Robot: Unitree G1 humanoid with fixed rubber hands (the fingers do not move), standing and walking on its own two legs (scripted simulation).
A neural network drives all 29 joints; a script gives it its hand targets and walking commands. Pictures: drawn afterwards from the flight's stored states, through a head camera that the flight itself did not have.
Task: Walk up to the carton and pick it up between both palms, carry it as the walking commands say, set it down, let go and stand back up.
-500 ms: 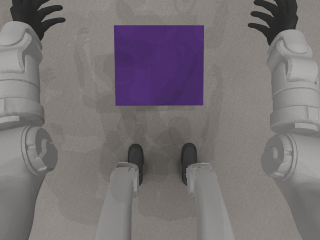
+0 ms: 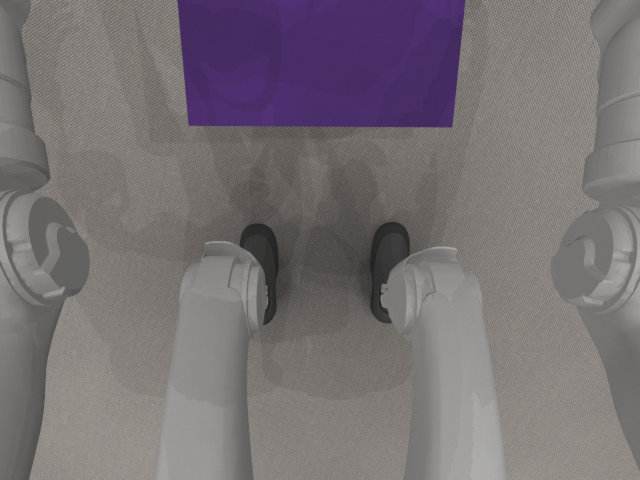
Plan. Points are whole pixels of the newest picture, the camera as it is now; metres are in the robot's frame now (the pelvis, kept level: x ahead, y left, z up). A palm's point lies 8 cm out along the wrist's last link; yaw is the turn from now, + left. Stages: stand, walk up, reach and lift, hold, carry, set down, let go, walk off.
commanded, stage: reach and lift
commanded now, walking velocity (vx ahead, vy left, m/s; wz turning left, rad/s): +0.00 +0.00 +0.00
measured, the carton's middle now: (319, 23) +0.56 +0.02 -0.40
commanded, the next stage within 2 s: none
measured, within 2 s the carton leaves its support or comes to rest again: neither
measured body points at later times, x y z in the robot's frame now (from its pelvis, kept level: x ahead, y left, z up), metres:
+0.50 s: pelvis -0.02 +0.00 -0.13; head +0.36 +0.02 +0.11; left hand +0.56 +0.26 -0.28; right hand +0.57 -0.20 -0.28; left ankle +0.09 +0.12 -0.50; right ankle +0.11 -0.14 -0.50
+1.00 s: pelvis +0.00 +0.00 -0.17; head +0.37 +0.02 +0.07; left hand +0.57 +0.27 -0.32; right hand +0.58 -0.20 -0.33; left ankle +0.09 +0.12 -0.50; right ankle +0.10 -0.14 -0.50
